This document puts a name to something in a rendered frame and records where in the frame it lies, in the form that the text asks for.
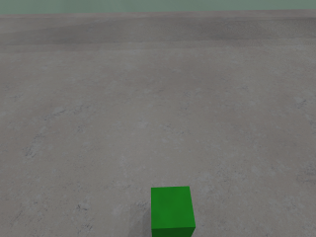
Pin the carton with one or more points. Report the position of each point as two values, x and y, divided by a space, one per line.
172 213

